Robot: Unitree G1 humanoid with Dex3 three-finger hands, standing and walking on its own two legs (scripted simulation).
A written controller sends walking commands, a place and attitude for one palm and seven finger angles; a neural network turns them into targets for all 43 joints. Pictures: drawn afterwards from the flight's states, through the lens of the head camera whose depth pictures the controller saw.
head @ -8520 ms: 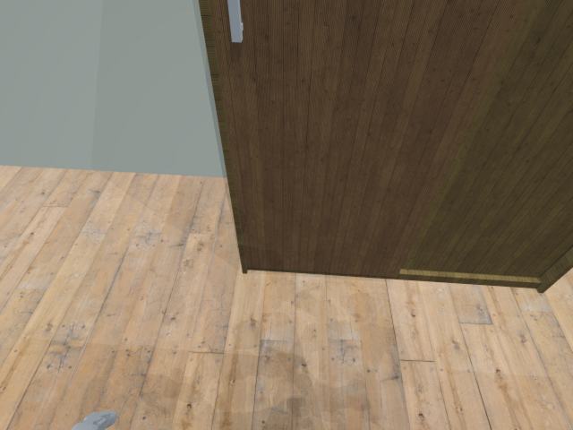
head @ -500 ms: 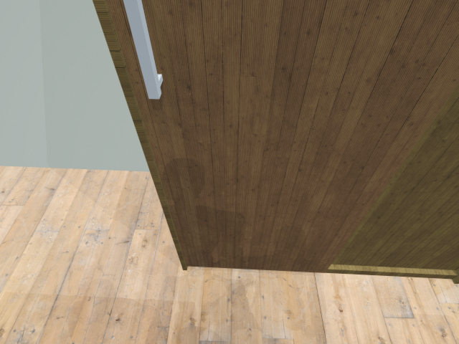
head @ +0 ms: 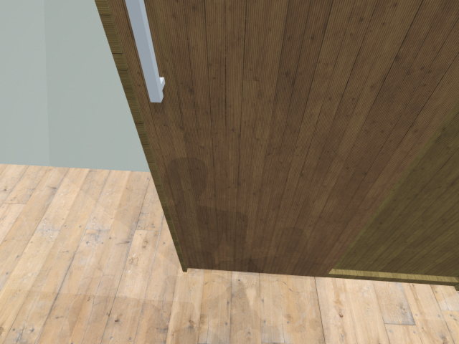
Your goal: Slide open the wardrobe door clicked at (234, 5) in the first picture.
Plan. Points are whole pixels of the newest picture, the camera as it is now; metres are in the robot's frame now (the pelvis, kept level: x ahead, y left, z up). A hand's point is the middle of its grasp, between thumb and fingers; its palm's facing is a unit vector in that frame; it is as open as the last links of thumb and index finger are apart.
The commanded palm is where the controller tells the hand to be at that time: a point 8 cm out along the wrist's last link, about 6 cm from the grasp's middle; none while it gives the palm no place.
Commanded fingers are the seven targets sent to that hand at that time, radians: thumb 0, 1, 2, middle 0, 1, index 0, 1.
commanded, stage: look again from close up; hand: left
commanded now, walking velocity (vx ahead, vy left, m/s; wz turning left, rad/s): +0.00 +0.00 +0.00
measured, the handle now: (148, 43) +0.49 +0.16 +0.27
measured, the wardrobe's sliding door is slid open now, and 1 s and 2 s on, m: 0.00 0.00 0.00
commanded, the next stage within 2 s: raise the hand with hooked fingers in 0.54 s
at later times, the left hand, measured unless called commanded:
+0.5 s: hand out of the picture +0.03 +0.18 -0.17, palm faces +0.00 -0.97 -0.22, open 7.4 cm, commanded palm none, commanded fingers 0.00 0.90 0.90 -0.20 -0.30 -0.20 -0.30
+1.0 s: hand (121, 324) +0.15 +0.18 +0.00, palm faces -0.04 -1.00 -0.01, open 8.3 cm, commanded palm +0.12 +0.25 +0.01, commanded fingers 0.00 0.46 0.71 -0.23 -0.58 -0.23 -0.58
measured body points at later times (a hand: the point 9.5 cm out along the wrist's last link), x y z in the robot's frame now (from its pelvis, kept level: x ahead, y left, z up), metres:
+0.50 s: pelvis +0.00 -0.01 +0.00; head +0.01 -0.01 +0.45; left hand +0.03 +0.23 -0.15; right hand +0.01 -0.24 -0.16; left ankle -0.04 +0.11 -0.74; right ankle +0.02 -0.11 -0.74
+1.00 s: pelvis -0.03 -0.01 -0.05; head -0.02 -0.01 +0.40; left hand +0.15 +0.23 +0.00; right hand +0.19 -0.26 -0.07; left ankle -0.04 +0.11 -0.74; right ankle +0.02 -0.11 -0.74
